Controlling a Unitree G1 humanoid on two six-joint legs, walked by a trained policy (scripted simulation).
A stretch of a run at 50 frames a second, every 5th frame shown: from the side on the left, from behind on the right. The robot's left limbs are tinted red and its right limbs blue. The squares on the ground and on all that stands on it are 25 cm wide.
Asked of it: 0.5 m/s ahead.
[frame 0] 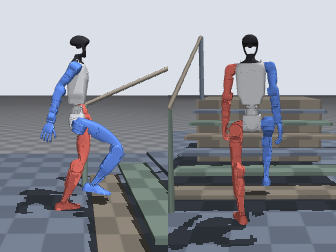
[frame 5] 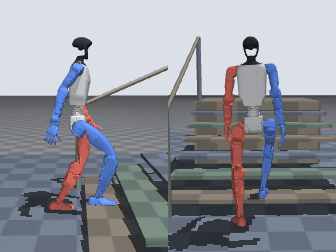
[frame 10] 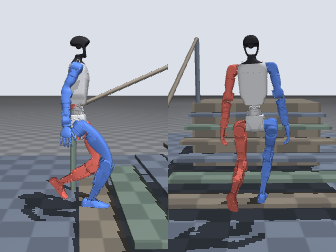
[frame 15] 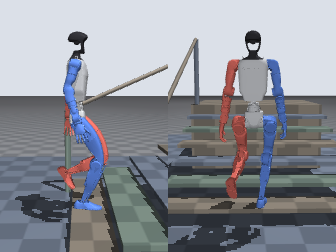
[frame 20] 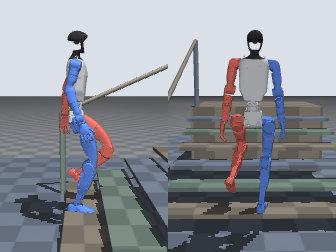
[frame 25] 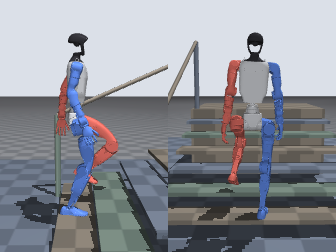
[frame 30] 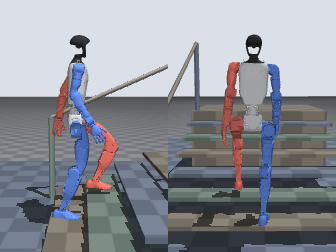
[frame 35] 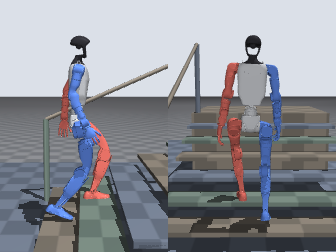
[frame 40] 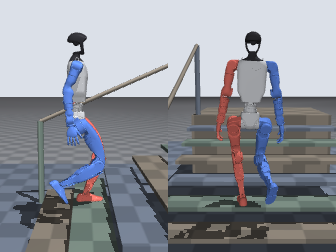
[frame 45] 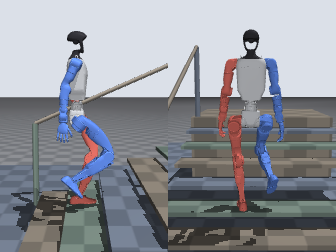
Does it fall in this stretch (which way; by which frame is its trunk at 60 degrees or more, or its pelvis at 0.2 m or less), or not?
no
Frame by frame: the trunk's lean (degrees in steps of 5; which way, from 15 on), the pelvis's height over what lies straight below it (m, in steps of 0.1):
0: 5, 0.8
5: 5, 0.8
10: 5, 0.8
15: 0, 0.7
20: 0, 0.8
25: 5, 0.8
30: 5, 0.8
35: 5, 0.8
40: 0, 0.7
45: 0, 0.8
